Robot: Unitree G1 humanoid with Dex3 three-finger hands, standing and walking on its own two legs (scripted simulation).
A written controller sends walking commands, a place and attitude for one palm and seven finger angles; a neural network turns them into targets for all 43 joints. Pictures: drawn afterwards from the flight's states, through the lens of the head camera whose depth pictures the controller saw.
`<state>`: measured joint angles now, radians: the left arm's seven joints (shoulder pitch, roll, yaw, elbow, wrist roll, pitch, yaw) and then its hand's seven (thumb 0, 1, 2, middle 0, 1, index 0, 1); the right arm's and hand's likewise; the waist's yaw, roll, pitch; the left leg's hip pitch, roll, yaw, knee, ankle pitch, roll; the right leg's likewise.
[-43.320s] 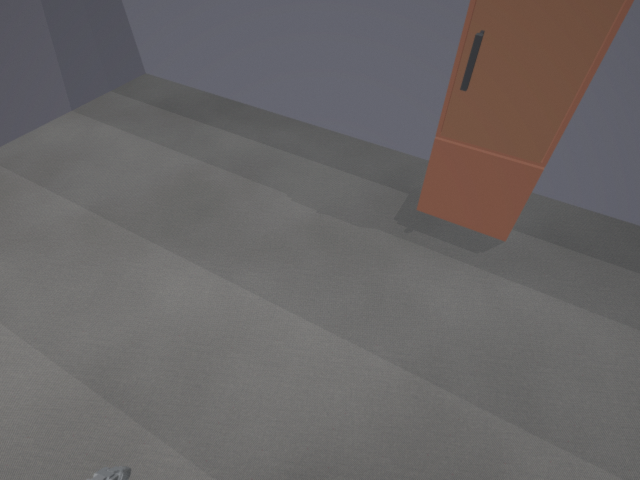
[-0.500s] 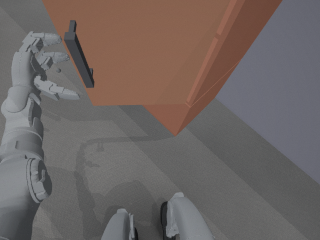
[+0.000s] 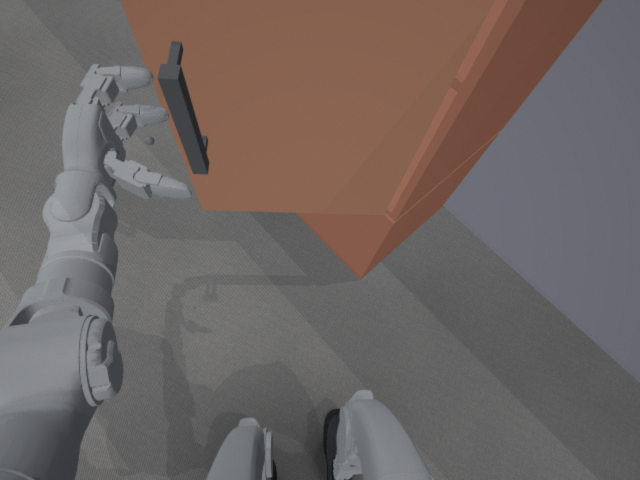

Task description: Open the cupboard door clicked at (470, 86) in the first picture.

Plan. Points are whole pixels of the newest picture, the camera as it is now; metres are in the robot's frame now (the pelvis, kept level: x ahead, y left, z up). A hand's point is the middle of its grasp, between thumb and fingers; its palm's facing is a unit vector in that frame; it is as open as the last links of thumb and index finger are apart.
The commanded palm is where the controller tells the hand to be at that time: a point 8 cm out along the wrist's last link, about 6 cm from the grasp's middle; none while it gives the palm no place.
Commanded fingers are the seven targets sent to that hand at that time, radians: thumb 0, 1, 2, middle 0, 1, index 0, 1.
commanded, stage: slide the fingers in behind the handle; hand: left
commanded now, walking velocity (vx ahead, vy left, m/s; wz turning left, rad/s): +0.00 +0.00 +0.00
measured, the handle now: (189, 115) +0.55 +0.14 +0.04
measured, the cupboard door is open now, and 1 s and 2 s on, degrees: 48 45 48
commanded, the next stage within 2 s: close the thumb around the handle in 0.92 s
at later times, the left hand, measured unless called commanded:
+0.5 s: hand (165, 140) +0.51 +0.16 +0.05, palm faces +0.01 -1.00 -0.01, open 15.3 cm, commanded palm +0.49 +0.15 +0.05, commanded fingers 0.00 -0.50 0.30 -0.30 -1.20 -0.30 -1.20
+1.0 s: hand (203, 142) +0.51 +0.12 +0.04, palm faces -0.06 -1.00 -0.04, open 14.0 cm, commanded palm +0.48 +0.17 +0.05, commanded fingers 0.00 -0.50 0.30 -0.30 -1.20 -0.30 -1.20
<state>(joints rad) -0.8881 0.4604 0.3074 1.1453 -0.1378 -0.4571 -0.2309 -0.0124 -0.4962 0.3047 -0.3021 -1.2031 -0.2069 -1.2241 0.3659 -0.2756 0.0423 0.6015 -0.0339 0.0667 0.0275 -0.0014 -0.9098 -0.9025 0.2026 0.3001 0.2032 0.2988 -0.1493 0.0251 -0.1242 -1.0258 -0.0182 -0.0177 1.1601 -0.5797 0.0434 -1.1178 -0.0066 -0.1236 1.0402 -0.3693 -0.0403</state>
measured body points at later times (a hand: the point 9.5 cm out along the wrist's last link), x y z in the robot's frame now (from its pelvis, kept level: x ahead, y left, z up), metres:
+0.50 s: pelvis +0.01 +0.01 +0.00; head +0.15 +0.03 +0.43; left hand +0.50 +0.21 +0.05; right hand +0.03 -0.25 -0.12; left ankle -0.03 +0.09 -0.65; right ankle +0.06 -0.10 -0.65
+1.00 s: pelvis +0.00 +0.00 +0.00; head +0.16 +0.00 +0.42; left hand +0.51 +0.17 +0.05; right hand +0.02 -0.25 -0.12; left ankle -0.03 +0.09 -0.65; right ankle +0.06 -0.11 -0.65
